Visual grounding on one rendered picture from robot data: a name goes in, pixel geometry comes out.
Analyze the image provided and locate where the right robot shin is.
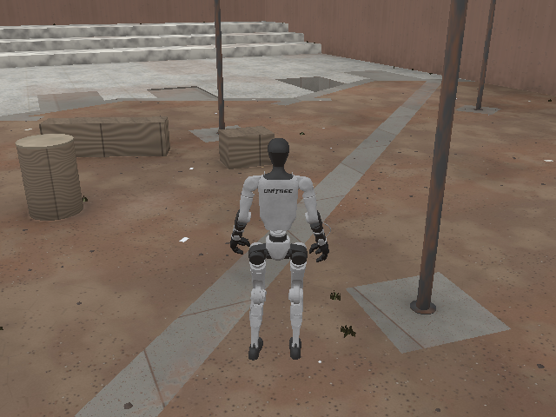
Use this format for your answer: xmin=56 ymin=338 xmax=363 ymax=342
xmin=290 ymin=288 xmax=303 ymax=348

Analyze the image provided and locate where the robot right hand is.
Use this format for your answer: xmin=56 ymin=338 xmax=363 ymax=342
xmin=309 ymin=242 xmax=329 ymax=262

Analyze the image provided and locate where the robot left upper arm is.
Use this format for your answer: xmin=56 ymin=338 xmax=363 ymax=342
xmin=238 ymin=175 xmax=260 ymax=223

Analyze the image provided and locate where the robot left forearm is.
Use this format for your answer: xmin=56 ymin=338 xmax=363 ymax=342
xmin=231 ymin=210 xmax=247 ymax=241

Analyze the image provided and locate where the robot right upper arm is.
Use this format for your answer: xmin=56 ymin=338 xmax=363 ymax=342
xmin=296 ymin=175 xmax=319 ymax=224

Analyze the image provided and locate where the robot right forearm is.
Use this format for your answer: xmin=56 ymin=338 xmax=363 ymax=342
xmin=310 ymin=210 xmax=327 ymax=246

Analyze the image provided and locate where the robot left foot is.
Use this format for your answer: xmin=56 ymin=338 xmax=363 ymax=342
xmin=248 ymin=337 xmax=263 ymax=361

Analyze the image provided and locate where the robot left hand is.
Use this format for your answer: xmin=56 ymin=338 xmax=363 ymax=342
xmin=230 ymin=237 xmax=250 ymax=255

